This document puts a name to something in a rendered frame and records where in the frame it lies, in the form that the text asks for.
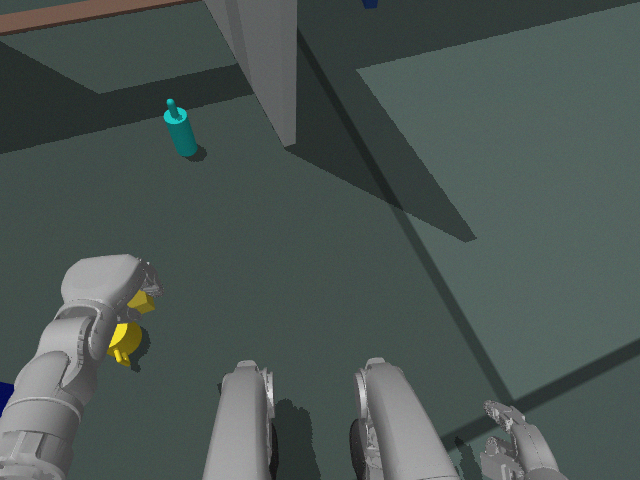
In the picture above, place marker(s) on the left robot hand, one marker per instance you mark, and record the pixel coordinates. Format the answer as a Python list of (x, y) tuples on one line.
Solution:
[(112, 280)]

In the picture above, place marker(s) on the right robot foot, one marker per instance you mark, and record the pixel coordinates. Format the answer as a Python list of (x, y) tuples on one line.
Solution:
[(357, 455)]

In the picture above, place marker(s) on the left robot arm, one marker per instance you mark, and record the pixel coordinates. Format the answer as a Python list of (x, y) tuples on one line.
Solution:
[(40, 420)]

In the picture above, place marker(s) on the right robot hand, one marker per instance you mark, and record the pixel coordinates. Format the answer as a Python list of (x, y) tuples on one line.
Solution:
[(529, 449)]

